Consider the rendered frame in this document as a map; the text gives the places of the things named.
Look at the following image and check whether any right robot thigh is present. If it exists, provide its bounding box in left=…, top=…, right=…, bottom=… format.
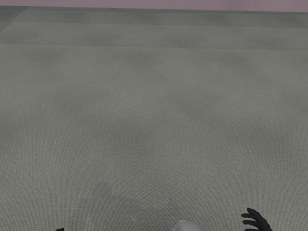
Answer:
left=171, top=221, right=202, bottom=231

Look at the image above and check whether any right robot hand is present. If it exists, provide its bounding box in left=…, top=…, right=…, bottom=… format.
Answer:
left=241, top=208, right=272, bottom=231

